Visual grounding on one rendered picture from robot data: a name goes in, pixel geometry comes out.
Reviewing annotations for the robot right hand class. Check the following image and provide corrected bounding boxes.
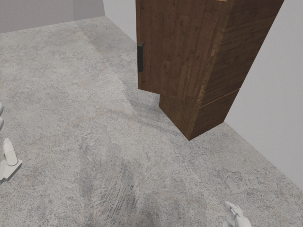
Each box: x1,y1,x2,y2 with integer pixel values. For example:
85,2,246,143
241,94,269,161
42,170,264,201
222,201,252,227

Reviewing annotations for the handle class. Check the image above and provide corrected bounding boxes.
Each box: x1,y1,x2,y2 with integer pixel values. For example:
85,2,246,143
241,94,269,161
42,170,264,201
137,42,145,72

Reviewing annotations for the robot left hand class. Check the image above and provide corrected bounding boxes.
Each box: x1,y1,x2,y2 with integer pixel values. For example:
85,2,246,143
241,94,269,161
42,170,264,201
0,103,22,185

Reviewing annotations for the cupboard door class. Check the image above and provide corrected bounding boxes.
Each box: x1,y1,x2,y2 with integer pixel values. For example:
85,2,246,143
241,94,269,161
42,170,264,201
135,0,227,104

